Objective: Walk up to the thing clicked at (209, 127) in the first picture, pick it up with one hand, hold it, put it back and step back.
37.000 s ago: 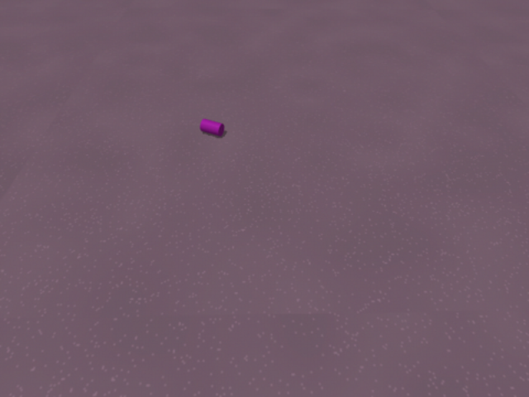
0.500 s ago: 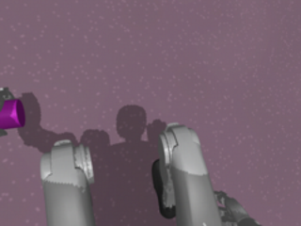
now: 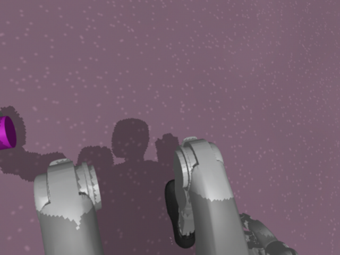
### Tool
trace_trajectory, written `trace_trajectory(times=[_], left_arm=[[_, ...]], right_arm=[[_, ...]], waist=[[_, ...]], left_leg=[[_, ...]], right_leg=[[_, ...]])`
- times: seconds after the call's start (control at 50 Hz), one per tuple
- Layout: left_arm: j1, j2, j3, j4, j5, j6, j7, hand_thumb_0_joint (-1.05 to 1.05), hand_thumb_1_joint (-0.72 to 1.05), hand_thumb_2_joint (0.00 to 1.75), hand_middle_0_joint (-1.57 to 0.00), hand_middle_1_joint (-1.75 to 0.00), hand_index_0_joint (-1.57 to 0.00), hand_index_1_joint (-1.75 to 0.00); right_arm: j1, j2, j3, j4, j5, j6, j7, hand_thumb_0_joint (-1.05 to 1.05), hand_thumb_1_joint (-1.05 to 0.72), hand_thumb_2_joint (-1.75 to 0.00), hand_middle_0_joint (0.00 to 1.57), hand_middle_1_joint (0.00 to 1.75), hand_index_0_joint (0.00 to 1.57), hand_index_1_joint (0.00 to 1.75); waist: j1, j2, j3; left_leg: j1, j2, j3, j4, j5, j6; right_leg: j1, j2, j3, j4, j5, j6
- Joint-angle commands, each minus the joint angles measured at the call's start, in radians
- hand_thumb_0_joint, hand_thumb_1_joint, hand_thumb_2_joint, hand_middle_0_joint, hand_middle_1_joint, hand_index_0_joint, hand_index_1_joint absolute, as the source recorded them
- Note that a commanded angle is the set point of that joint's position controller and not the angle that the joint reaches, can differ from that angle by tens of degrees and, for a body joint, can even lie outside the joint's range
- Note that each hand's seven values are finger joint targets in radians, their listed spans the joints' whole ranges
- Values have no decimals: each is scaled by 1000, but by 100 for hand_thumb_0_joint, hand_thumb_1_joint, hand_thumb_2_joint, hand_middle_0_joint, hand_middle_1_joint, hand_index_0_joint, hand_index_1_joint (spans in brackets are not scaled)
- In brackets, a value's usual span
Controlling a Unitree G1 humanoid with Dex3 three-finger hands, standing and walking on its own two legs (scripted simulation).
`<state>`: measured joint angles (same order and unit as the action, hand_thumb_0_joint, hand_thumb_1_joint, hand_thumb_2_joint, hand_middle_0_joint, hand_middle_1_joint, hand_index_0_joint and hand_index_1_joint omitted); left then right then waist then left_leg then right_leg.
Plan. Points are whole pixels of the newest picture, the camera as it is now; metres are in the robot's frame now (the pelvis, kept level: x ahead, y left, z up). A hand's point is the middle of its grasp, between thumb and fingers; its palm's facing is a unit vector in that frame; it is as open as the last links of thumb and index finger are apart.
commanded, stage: rest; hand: left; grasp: from above
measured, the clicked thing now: out of the picture +0.38 +0.35 -0.24
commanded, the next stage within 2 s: open in 0.46 s
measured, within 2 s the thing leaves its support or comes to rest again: rests again in 0.90 s
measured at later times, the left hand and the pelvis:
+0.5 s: hand out of the picture +0.38 +0.35 -0.23, palm faces -0.44 -0.21 -0.87, open 10.3 cm; pelvis +0.00 +0.00 -0.01, yaw -1 degrees
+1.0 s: hand out of the picture +0.39 +0.35 -0.22, palm faces -0.41 -0.19 -0.89, open 11.6 cm; pelvis +0.00 +0.00 -0.02, yaw -2 degrees
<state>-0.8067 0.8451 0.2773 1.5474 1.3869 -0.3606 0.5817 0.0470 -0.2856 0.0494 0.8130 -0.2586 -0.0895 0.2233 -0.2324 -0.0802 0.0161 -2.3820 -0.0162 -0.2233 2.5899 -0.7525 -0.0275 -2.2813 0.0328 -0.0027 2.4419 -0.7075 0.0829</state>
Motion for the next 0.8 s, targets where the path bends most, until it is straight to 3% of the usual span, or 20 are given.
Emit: trace_trajectory(times=[0.0,0.08,0.12,0.16,0.18,0.2,0.22,0.28,0.3,0.34,0.4,0.44,0.54,0.56,0.62,0.64,0.68,0.7,0.72,0.78], left_arm=[[-281,307,22,-123,-21,10,79,0,68,88,-102,-71,-102,-71],[-276,326,40,-116,-15,22,93,0,71,90,-104,-73,-104,-73],[-266,263,-5,-53,-19,32,87,0,69,89,-102,-74,-103,-74],[-299,282,-7,-43,-22,33,84,0,67,89,-100,-76,-101,-75],[-296,343,36,-56,-17,33,85,0,67,90,-100,-77,-100,-76],[-253,367,61,-67,-15,35,87,0,64,90,-99,-75,-99,-75],[-264,344,41,-40,-19,37,82,0,67,92,-102,-75,-102,-75],[-261,318,38,-55,-29,27,80,0,65,90,-100,-74,-100,-74],[-277,305,14,-41,-33,25,73,0,66,88,-100,-75,-101,-74],[-280,342,30,-32,-30,18,69,0,64,88,-99,-74,-99,-74],[-240,368,55,-22,-30,6,71,0,64,89,-99,-73,-99,-73],[-253,342,34,-1,-21,1,69,0,63,91,-99,-75,-98,-75],[-266,338,4,29,-18,-18,77,0,61,89,-97,-75,-97,-75],[-270,360,18,39,-14,-19,82,0,53,85,-89,-77,-89,-76],[-227,375,40,15,-20,-22,97,0,29,79,-66,-75,-67,-74],[-234,364,29,26,-15,-20,100,0,21,76,-58,-77,-60,-74],[-273,351,-2,25,-7,-23,103,0,5,74,-49,-78,-51,-76],[-286,316,-17,10,-19,-25,105,0,-1,72,-45,-78,-47,-75],[-283,375,13,33,-2,-23,110,0,-6,72,-42,-79,-44,-76],[-268,377,17,38,-1,-15,122,0,-12,76,-39,-80,-40,-78]], right_arm=[[136,-289,-80,-12,7,-13,-8,0,-89,-89,20,30,20,30],[132,-300,-77,-16,-5,-22,4,0,-89,-89,20,30,20,30],[134,-290,-66,-6,-9,-29,14,0,-89,-90,20,30,20,30],[133,-296,-60,-10,-12,-42,20,0,-89,-90,20,30,20,30],[143,-317,-67,-15,-16,-46,22,0,-89,-90,20,30,20,30],[148,-320,-73,-10,-10,-42,19,0,-89,-90,20,30,20,30],[144,-316,-68,-20,-15,-45,25,0,-89,-90,20,30,20,30],[143,-312,-62,-21,-19,-49,32,0,-89,-90,20,30,20,30],[127,-309,-55,-33,-15,-55,35,0,-90,-90,20,30,20,30],[143,-319,-57,-21,-21,-60,36,0,-89,-90,20,30,20,30],[143,-300,-40,-17,-20,-54,41,0,-89,-90,20,30,20,30],[149,-301,-30,-18,-30,-53,45,0,-89,-90,20,30,20,30],[117,-328,-30,-25,-32,-61,44,0,-89,-90,20,30,20,30],[126,-318,-17,-24,-39,-65,46,0,-88,-89,20,30,20,30],[123,-323,-22,-17,-38,-63,44,0,-88,-89,20,30,20,30],[125,-325,-21,-22,-41,-66,47,0,-88,-89,20,30,20,30],[113,-327,-17,-22,-48,-73,50,0,-88,-89,20,30,20,30],[108,-331,-23,-26,-49,-77,50,0,-88,-89,20,30,20,30],[117,-321,-4,-15,-45,-78,52,0,-88,-89,20,30,20,30],[127,-334,-13,-4,-49,-83,50,0,-88,-89,20,30,20,30]], waist=[[5,479,-651],[-5,469,-659],[-22,460,-627],[-32,469,-611],[-30,458,-628],[-3,480,-657],[-24,454,-630],[-30,449,-631],[-35,451,-607],[-42,455,-600],[-25,460,-607],[-48,434,-596],[-49,441,-548],[-55,412,-555],[-33,439,-591],[-42,433,-582],[-60,432,-560],[-65,421,-566],[-63,432,-555],[-56,420,-576]], left_leg=[[580,5,164,-304,232,28],[586,7,157,-290,275,26],[578,7,153,-292,261,25],[562,7,146,-283,247,27],[578,9,140,-279,270,26],[581,5,144,-288,287,26],[570,8,144,-268,292,23],[549,7,140,-272,288,27],[544,8,143,-265,274,27],[537,10,141,-259,257,26],[537,11,131,-272,257,22],[532,11,133,-256,265,26],[497,11,130,-255,218,26],[503,12,131,-241,217,27],[521,11,127,-259,237,24],[527,12,127,-255,247,22],[508,14,128,-244,228,26],[510,13,123,-248,228,27],[503,17,125,-236,229,28],[504,16,130,-229,233,27]], right_leg=[[229,20,-210,-155,244,-78],[244,21,-220,-131,285,-70],[231,23,-222,-129,273,-67],[218,23,-228,-123,266,-67],[232,21,-232,-120,285,-65],[260,22,-223,-126,294,-68],[246,20,-226,-109,303,-68],[277,26,-226,-123,307,-66],[260,24,-227,-117,297,-65],[255,26,-229,-119,281,-66],[258,26,-236,-112,272,-69],[272,27,-235,-117,287,-64],[252,34,-232,-128,249,-67],[259,34,-234,-127,253,-65],[275,37,-234,-122,262,-67],[269,34,-241,-114,271,-65],[261,36,-238,-117,263,-65],[258,36,-240,-123,260,-62],[263,38,-239,-119,270,-66],[284,39,-227,-132,273,-67]])
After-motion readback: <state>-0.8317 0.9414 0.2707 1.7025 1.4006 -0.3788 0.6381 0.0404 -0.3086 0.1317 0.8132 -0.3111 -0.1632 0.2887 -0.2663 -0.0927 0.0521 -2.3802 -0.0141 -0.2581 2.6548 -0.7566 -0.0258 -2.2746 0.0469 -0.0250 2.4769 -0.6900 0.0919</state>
